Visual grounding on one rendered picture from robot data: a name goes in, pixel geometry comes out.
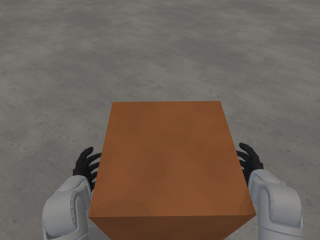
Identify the right robot hand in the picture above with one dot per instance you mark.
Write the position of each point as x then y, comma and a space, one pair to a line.
251, 163

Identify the robot right forearm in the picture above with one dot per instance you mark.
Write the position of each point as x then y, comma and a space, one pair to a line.
280, 210

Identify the robot left forearm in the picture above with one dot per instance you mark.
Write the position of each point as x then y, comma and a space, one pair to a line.
64, 213

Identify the carton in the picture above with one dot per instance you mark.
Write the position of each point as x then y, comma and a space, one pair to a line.
169, 170

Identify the left robot hand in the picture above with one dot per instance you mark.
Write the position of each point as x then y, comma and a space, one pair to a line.
82, 167

